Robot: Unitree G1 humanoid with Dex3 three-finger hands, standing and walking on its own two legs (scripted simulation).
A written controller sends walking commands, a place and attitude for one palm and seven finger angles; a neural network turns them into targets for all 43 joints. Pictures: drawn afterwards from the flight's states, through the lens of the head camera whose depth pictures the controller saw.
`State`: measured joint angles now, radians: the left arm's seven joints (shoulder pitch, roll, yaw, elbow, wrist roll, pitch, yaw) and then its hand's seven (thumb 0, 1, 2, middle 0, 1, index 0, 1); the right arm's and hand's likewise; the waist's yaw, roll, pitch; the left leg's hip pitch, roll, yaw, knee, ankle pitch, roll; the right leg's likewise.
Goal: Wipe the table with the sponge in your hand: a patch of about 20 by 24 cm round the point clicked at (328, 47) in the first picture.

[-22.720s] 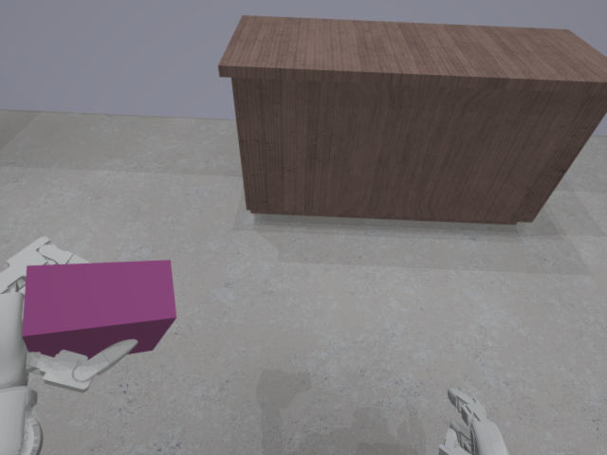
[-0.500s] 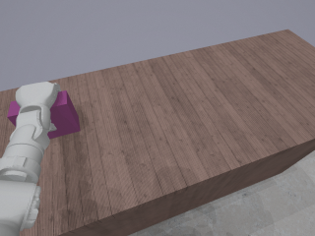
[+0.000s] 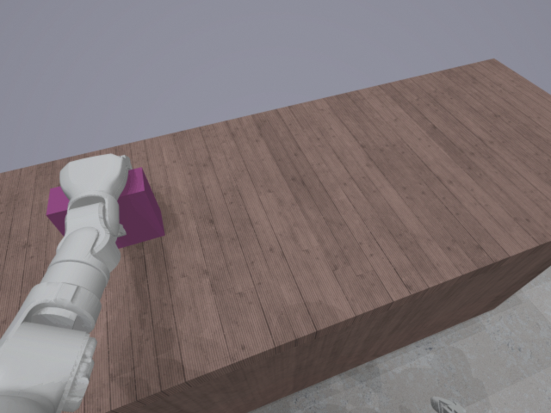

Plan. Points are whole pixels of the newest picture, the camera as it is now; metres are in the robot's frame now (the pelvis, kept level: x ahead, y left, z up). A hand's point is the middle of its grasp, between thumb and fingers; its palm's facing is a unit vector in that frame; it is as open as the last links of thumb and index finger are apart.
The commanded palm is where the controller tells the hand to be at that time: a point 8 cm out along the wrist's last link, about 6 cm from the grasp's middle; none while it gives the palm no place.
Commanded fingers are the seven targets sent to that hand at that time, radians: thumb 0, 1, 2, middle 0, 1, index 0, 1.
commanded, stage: wipe back along the middle lane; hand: left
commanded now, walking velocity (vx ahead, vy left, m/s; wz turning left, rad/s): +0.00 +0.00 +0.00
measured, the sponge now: (115, 220) +0.40 +0.29 +0.03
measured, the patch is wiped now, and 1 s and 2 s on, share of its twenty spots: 0.35 0.55 0.75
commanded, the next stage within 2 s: slide across to the third lane in 1.46 s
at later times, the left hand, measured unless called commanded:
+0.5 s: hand (108, 221) +0.37 +0.28 +0.06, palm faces -0.05 -0.01 -1.00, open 9.7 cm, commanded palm +0.33 +0.26 +0.10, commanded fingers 0.00 0.10 1.30 -1.20 -1.60 -1.20 -1.60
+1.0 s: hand (109, 250) +0.32 +0.26 +0.06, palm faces +0.01 -0.04 -1.00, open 9.7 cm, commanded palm +0.28 +0.24 +0.09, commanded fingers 0.00 0.10 1.30 -1.20 -1.60 -1.20 -1.60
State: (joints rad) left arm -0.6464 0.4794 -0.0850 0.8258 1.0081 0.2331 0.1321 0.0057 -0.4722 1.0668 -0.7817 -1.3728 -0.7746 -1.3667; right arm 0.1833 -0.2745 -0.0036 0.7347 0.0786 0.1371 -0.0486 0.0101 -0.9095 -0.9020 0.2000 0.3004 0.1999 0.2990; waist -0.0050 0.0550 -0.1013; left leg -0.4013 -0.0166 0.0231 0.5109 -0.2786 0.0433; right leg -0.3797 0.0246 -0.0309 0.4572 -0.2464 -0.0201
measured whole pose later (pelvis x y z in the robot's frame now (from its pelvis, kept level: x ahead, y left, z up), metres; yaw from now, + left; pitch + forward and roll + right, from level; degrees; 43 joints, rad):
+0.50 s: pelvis -0.01 +0.00 +0.00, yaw +0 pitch +7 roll -1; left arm -0.51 0.43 -0.14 0.64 0.99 0.33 0.13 0.01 -0.46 1.07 -0.77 -1.38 -0.76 -1.37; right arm 0.13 -0.28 0.01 0.69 0.10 0.14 -0.05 0.01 -0.91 -0.90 0.20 0.30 0.20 0.30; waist 0.03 0.05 -0.10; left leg -0.35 -0.02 0.03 0.49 -0.27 0.05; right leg -0.33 0.02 -0.03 0.45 -0.24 -0.02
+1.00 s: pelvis +0.00 +0.00 +0.00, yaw +0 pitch +4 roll -1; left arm -0.24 0.38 -0.21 0.27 0.99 0.47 0.13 0.02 -0.46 1.07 -0.76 -1.39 -0.75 -1.38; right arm 0.06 -0.27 0.03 0.67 0.09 0.14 -0.02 0.01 -0.91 -0.90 0.20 0.30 0.20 0.30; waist 0.07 0.07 -0.08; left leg -0.27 -0.03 0.03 0.48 -0.28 0.05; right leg -0.26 0.01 -0.02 0.46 -0.26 -0.01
